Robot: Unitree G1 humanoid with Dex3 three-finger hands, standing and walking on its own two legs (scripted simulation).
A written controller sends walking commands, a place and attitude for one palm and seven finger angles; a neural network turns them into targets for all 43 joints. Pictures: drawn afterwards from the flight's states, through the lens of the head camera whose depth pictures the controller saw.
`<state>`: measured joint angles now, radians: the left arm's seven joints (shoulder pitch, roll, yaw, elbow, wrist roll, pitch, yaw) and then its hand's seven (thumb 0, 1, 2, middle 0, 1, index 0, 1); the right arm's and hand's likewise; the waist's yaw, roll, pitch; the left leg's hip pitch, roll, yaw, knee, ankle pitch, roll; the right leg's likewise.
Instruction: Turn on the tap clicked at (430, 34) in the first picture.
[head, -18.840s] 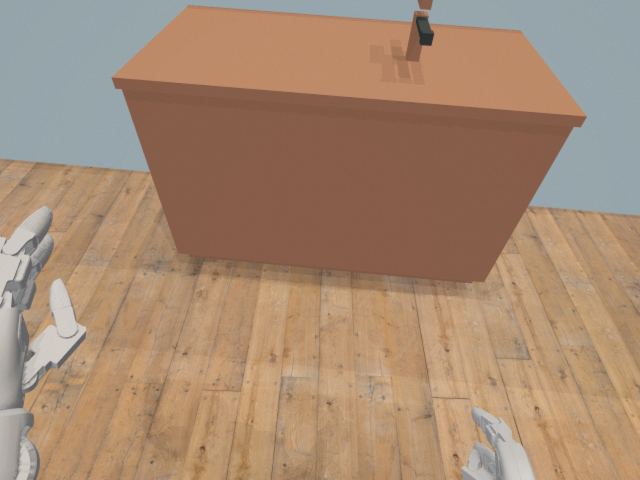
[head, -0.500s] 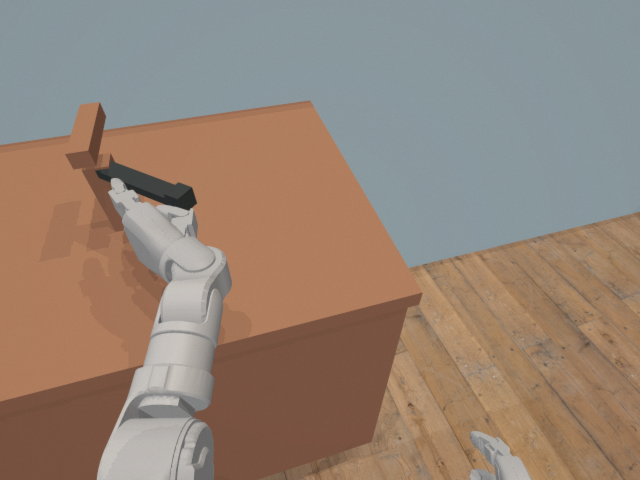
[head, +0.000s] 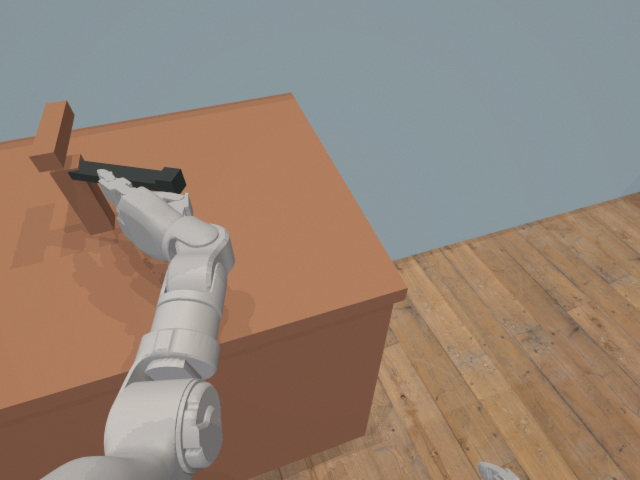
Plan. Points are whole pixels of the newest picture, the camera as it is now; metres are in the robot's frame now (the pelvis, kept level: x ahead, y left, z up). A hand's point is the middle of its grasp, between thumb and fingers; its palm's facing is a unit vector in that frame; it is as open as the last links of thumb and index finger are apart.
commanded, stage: push the lever round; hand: left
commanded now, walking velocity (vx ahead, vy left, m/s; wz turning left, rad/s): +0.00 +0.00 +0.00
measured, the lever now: (170, 182) +0.46 +0.22 +0.15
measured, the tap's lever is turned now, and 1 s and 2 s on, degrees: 59 76 76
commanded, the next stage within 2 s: lift the hand up off the lever in 0.28 s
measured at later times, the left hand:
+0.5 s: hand (193, 179) +0.47 +0.19 +0.14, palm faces +0.82 -0.56 -0.11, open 8.0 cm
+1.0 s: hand (177, 177) +0.46 +0.21 +0.16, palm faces +0.81 -0.58 -0.08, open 7.8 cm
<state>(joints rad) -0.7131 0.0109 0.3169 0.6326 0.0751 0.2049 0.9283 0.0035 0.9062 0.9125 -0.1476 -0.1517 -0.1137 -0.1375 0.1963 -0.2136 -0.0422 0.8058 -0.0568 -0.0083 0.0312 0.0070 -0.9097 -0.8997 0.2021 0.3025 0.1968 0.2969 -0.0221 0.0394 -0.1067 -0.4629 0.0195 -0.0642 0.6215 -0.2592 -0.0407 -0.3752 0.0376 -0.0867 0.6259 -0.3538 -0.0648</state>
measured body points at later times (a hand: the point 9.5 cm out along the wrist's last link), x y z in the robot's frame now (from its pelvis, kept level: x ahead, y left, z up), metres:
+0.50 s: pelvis +0.01 +0.00 +0.00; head +0.03 -0.01 +0.45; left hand +0.42 +0.22 +0.15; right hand +0.08 -0.25 -0.14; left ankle +0.03 +0.15 -0.72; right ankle -0.02 -0.07 -0.72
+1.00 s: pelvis +0.02 +0.01 +0.00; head +0.03 +0.00 +0.45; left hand +0.41 +0.23 +0.16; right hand +0.14 -0.23 -0.12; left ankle +0.03 +0.15 -0.72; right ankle -0.02 -0.07 -0.72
